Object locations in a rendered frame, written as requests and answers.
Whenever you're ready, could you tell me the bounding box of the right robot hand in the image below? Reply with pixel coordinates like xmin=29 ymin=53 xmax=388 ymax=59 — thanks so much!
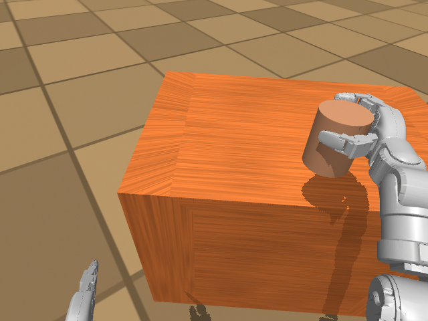
xmin=318 ymin=92 xmax=407 ymax=159

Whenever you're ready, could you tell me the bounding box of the left robot hand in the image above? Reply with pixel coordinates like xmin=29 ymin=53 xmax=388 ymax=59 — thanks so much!
xmin=65 ymin=260 xmax=98 ymax=321

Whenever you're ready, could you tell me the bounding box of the right robot arm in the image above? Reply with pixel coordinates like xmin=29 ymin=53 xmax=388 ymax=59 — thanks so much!
xmin=365 ymin=138 xmax=428 ymax=321

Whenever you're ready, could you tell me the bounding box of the can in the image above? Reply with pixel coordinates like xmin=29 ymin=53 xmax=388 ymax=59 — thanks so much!
xmin=302 ymin=100 xmax=374 ymax=178

